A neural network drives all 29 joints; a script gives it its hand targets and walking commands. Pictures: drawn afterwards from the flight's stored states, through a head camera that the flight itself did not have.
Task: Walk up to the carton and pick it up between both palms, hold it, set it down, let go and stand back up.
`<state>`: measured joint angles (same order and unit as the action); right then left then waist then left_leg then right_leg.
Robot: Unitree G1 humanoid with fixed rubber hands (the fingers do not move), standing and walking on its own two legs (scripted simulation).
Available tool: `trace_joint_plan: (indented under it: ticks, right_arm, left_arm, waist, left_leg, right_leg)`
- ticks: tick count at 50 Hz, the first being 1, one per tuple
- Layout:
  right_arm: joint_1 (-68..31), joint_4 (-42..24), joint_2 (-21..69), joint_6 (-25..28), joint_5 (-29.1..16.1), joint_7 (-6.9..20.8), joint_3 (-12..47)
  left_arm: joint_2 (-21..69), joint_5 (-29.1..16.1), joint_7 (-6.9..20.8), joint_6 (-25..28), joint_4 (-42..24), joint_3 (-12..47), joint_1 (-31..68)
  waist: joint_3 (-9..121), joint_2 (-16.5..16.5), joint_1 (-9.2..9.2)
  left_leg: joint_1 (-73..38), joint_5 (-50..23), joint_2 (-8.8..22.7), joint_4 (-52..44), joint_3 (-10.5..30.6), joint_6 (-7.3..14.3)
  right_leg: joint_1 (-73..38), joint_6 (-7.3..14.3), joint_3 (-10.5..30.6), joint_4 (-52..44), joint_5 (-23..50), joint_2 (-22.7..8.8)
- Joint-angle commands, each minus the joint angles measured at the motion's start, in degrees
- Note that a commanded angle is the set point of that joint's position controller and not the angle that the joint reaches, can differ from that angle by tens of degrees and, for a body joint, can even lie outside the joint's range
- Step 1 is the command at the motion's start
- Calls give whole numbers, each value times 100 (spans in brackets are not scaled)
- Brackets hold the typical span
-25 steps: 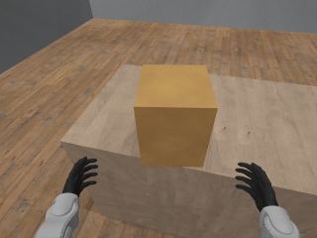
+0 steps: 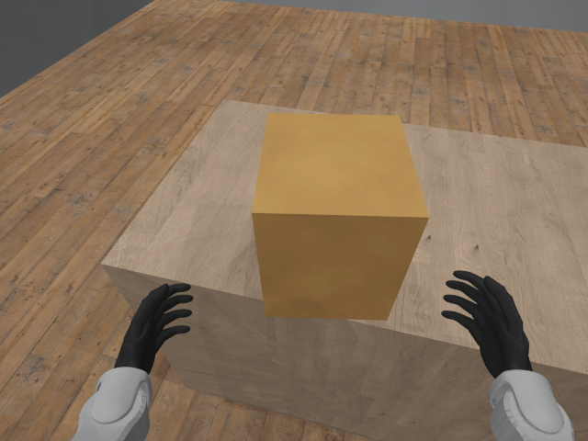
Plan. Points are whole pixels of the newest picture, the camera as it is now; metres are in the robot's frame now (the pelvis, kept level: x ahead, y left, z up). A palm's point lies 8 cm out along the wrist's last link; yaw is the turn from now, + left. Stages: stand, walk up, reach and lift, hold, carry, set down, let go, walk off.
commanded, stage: reach and lift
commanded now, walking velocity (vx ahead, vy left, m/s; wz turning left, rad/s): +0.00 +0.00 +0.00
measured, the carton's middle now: (329, 220) +0.43 -0.03 +0.06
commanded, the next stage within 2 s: none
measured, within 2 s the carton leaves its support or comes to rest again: neither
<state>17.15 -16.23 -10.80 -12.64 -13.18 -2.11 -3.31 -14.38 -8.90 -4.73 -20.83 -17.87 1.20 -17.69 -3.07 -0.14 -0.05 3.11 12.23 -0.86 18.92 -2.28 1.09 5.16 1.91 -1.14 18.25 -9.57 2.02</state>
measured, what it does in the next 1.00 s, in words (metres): stands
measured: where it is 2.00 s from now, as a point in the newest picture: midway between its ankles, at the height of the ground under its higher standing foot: outside the picture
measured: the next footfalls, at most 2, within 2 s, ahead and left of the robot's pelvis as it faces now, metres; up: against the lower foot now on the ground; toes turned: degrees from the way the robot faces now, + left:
none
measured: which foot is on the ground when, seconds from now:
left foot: down 0.00-1.00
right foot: down 0.00-1.00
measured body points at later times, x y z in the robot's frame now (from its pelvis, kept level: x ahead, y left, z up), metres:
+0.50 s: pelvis +0.00 +0.00 +0.00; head +0.01 +0.00 +0.45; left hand +0.31 +0.20 +0.12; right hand +0.31 -0.21 +0.10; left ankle -0.02 +0.10 -0.75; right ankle +0.01 -0.10 -0.75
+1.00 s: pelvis +0.01 +0.00 +0.00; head +0.00 +0.00 +0.45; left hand +0.38 +0.20 +0.18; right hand +0.38 -0.21 +0.15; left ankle -0.02 +0.10 -0.75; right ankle +0.01 -0.10 -0.75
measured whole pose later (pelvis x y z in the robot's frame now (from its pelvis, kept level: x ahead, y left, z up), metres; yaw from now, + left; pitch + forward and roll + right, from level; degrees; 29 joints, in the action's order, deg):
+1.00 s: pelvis +0.01 +0.00 +0.00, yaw +0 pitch -2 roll +0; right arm -27.1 15.7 -19.5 -23.0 -20.5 -5.1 -3.3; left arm -14.4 -10.2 -3.4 -43.2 2.7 -7.1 31.2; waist -1.3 -0.1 0.0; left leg 4.2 12.5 -0.9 18.9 -2.3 1.3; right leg 6.2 1.9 -1.1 18.2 -9.8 2.0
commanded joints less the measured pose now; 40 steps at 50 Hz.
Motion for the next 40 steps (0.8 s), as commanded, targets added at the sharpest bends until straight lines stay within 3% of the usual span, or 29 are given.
trace_joint_plan:
  ticks: [1,3,5,6,7,9,12,13,15,17,19,20,21,22,23,24,25,26,27,28,29,31,32,33,35,36,38,40]
  right_arm:
    - [-1175,-1048,-957,-70,-99,-153,-496]
    - [-1457,-878,-879,-208,-109,-200,-526]
    - [-1845,-774,-842,-298,-131,-205,-530]
    - [-2165,-634,-888,-333,-90,-200,-582]
    - [-2021,-555,-962,-419,-141,-188,-565]
    - [-2519,-567,-883,-441,-156,-259,-525]
    - [-2814,-449,-1137,-571,-240,-279,-560]
    - [-3209,-73,-1077,-645,-165,-280,-472]
    - [-3088,35,-1252,-696,-282,-291,-555]
    - [-3756,215,-1365,-741,-275,-355,-611]
    - [-3720,343,-1295,-748,-414,-380,-385]
    - [-3846,570,-1356,-792,-445,-381,-468]
    - [-3847,382,-1428,-760,-507,-360,-472]
    - [-4491,415,-1410,-772,-538,-375,-457]
    - [-4473,547,-1342,-764,-541,-359,-335]
    - [-4554,505,-1533,-724,-557,-315,-479]
    - [-4495,670,-1586,-738,-580,-309,-483]
    - [-4622,500,-1737,-656,-564,-316,-524]
    - [-4495,401,-1665,-645,-631,-368,-386]
    - [-4728,637,-1704,-672,-644,-436,-411]
    - [-4798,643,-1657,-671,-653,-470,-303]
    - [-5298,1437,-1797,-779,-676,-421,-401]
    - [-5305,1583,-1782,-792,-726,-406,-358]
    - [-5309,1967,-1851,-878,-703,-422,-392]
    - [-5798,2226,-1963,-923,-785,-390,-421]
    - [-5792,2185,-1760,-925,-765,-412,-210]
    - [-6093,2431,-1896,-905,-819,-355,-252]
    - [-6775,2266,-1911,-868,-768,-351,-211]
  left_arm:
    - [-290,-483,-241,-163,-2198,-314,1625]
    - [-342,-537,-197,-382,-1764,-484,1846]
    - [-252,-501,-235,-572,-1549,-426,2326]
    - [-300,-483,-206,-646,-1116,-477,2643]
    - [-251,-368,-205,-791,-1147,-590,2381]
    - [-367,-345,-151,-988,-633,-819,2948]
    - [-209,-212,-121,-1307,-680,-902,3087]
    - [-183,-183,-74,-1391,-87,-951,3455]
    - [-105,-127,-2,-1566,-250,-853,3230]
    - [-260,-149,62,-1700,11,-983,4071]
    - [-134,-47,120,-1756,129,-1121,3884]
    - [-203,-129,134,-1753,153,-1081,4078]
    - [-204,-170,144,-1822,-158,-1050,3973]
    - [-323,-172,151,-1806,-176,-1043,4719]
    - [-274,-125,144,-1775,-143,-1048,4697]
    - [-300,-234,88,-1748,-444,-955,4663]
    - [-319,-186,76,-1742,-596,-966,4668]
    - [-385,-165,54,-1782,-685,-1039,4735]
    - [-423,-238,87,-1770,-843,-1037,4588]
    - [-463,-202,139,-1834,-523,-1012,4854]
    - [-528,-72,139,-1841,-367,-1192,4938]
    - [-507,-104,142,-1950,181,-1139,5424]
    - [-412,-24,168,-2038,460,-1186,5317]
    - [-450,74,215,-2129,732,-1145,5375]
    - [-482,130,223,-2181,1050,-1164,5759]
    - [-463,195,267,-2180,1235,-1202,5812]
    - [-448,284,265,-2281,1429,-1239,6078]
    - [-659,110,250,-2203,1706,-1297,6681]
  waist:
    - [853,412,-24]
    - [464,118,-58]
    - [467,208,-47]
    - [492,116,-29]
    - [323,185,-109]
    - [415,18,-140]
    - [511,-55,-44]
    - [463,-88,-87]
    - [572,43,74]
    - [789,-77,144]
    - [882,-214,156]
    - [980,-104,183]
    - [1296,-196,243]
    - [1503,44,199]
    - [1520,49,146]
    - [1851,-37,246]
    - [1885,138,296]
    - [2146,16,291]
    - [2304,-47,323]
    - [2013,-10,465]
    - [2093,-2,306]
    - [1660,153,311]
    - [1417,7,268]
    - [1249,29,405]
    - [1155,122,314]
    - [1248,-8,245]
    - [1325,-39,250]
    - [1603,-266,178]
  left_leg:
    - [-135,-1473,295,-312,203,-339]
    - [-33,-1017,279,-469,129,-273]
    - [142,-452,270,-553,95,-212]
    - [175,-213,273,-552,122,-156]
    - [246,-242,318,-661,134,-153]
    - [446,162,240,-666,32,-43]
    - [308,-124,317,-692,121,-88]
    - [370,42,289,-635,127,-32]
    - [243,-321,298,-627,190,-95]
    - [166,-539,253,-438,160,-122]
    - [99,-722,215,-397,156,-86]
    - [57,-783,248,-390,230,-129]
    - [-90,-1071,213,-343,170,-111]
    - [-69,-1039,213,-235,203,-138]
    - [33,-1078,222,-261,217,-130]
    - [-130,-1409,269,-206,313,-175]
    - [-118,-1690,260,-116,331,-195]
    - [-186,-1988,246,-26,315,-238]
    - [-318,-2285,198,50,271,-233]
    - [-175,-2070,148,92,269,-266]
    - [-161,-1990,101,24,234,-264]
    - [-88,-1707,175,-46,266,-287]
    - [61,-1646,181,-91,274,-248]
    - [29,-1451,184,-161,280,-262]
    - [112,-1371,260,-197,348,-252]
    - [103,-1304,213,-195,292,-179]
    - [24,-1369,244,-201,344,-190]
    - [236,-1011,189,-209,293,-90]
  right_leg:
    - [39,3,553,-310,680,-128]
    - [17,-62,562,-440,486,-156]
    - [76,-59,536,-407,229,-190]
    - [192,-59,579,-369,47,-241]
    - [101,-30,561,-374,146,-246]
    - [-47,-120,578,-361,-87,-269]
    - [-58,-127,488,-341,168,-223]
    - [-18,-127,541,-343,31,-271]
    - [-195,-139,500,-310,380,-237]
    - [-182,-176,455,-261,742,-214]
    - [-341,-231,475,-274,1038,-229]
    - [-302,-208,471,-245,961,-241]
    - [-534,-239,399,-190,1452,-203]
    - [-334,-204,441,-146,1326,-198]
    - [-444,-195,424,-139,1343,-216]
    - [-514,-194,380,-40,1580,-140]
    - [-464,-173,448,20,1991,-187]
    - [-615,-191,370,42,2147,-111]
    - [-849,-253,405,80,2778,-137]
    - [-789,-316,418,102,2994,-147]
    - [-875,-356,422,117,2968,-183]
    - [-470,-319,414,37,2497,-181]
    - [-532,-293,379,-12,2464,-168]
    - [-431,-307,343,-56,2447,-184]
    - [-337,-220,338,-93,1934,-151]
    - [-443,-287,422,-119,2180,-229]
    - [-373,-261,358,-144,1977,-177]
    - [-324,-360,391,-92,2026,-218]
